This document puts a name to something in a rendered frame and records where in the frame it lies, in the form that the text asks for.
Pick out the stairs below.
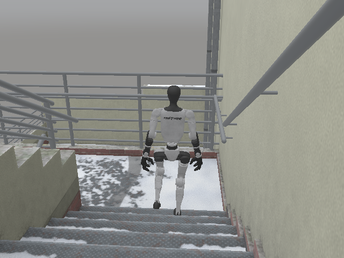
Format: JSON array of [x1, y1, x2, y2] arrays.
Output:
[[0, 205, 254, 258]]

